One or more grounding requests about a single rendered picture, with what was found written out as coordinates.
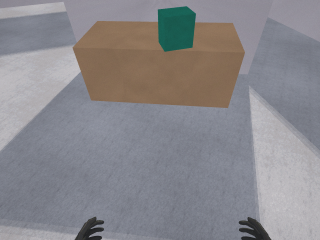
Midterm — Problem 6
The carton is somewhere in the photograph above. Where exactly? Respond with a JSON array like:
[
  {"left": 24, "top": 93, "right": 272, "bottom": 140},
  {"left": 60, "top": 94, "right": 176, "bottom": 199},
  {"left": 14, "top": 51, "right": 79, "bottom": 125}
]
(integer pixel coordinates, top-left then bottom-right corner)
[{"left": 158, "top": 6, "right": 196, "bottom": 52}]

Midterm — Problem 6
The robot left hand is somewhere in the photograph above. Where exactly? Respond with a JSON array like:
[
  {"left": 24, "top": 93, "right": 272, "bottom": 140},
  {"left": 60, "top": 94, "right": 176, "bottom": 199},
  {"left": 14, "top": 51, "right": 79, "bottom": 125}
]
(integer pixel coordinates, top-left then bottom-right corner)
[{"left": 75, "top": 216, "right": 104, "bottom": 240}]

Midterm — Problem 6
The pedestal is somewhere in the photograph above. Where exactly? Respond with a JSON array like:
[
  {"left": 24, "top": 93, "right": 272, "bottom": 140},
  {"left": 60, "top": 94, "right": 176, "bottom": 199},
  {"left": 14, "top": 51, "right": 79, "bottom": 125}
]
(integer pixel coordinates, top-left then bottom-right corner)
[{"left": 72, "top": 21, "right": 245, "bottom": 108}]

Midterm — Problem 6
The robot right hand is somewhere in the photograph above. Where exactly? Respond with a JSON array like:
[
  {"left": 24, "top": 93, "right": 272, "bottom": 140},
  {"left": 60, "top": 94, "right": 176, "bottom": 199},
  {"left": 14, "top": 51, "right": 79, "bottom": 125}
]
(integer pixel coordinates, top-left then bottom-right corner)
[{"left": 238, "top": 217, "right": 271, "bottom": 240}]

